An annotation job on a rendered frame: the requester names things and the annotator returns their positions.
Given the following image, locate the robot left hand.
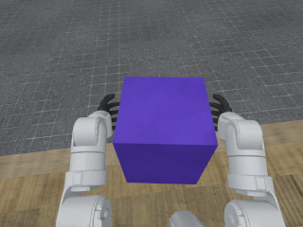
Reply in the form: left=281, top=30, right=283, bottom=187
left=98, top=94, right=120, bottom=130

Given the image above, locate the robot right forearm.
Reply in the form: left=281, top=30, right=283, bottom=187
left=217, top=112, right=286, bottom=227

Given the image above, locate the right robot upper arm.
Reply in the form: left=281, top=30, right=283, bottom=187
left=224, top=200, right=285, bottom=227

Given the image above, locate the robot left forearm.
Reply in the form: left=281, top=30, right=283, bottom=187
left=55, top=111, right=113, bottom=227

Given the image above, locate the left robot upper arm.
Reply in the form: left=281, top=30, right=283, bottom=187
left=56, top=194, right=113, bottom=227

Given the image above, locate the robot right hand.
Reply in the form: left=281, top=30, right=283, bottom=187
left=209, top=94, right=232, bottom=131

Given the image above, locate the carton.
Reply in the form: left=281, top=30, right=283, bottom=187
left=113, top=77, right=218, bottom=184

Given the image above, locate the right robot thigh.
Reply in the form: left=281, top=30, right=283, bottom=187
left=169, top=210, right=205, bottom=227

